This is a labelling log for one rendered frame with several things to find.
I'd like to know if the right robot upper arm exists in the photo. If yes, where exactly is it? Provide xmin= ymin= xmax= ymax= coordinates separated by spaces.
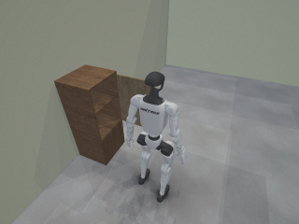
xmin=165 ymin=102 xmax=179 ymax=138

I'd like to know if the right robot hand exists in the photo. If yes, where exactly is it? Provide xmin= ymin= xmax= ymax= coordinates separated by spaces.
xmin=176 ymin=149 xmax=187 ymax=165

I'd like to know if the cupboard door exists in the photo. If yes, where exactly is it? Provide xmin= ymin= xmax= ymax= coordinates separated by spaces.
xmin=116 ymin=74 xmax=151 ymax=127

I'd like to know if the robot right shin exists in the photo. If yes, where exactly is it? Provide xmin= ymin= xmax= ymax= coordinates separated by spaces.
xmin=160 ymin=166 xmax=172 ymax=195

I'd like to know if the left robot forearm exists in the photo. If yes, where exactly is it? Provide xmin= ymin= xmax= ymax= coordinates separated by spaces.
xmin=125 ymin=117 xmax=135 ymax=137

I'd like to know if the right robot forearm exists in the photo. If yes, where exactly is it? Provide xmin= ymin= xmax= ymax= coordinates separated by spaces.
xmin=172 ymin=129 xmax=185 ymax=154

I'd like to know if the robot right thigh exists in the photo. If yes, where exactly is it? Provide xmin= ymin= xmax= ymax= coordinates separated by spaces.
xmin=159 ymin=141 xmax=175 ymax=175

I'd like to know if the left robot upper arm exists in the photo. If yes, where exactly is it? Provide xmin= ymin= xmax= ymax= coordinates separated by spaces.
xmin=126 ymin=94 xmax=144 ymax=124

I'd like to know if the left robot hand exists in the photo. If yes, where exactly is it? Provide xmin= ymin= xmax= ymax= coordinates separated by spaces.
xmin=125 ymin=135 xmax=136 ymax=147

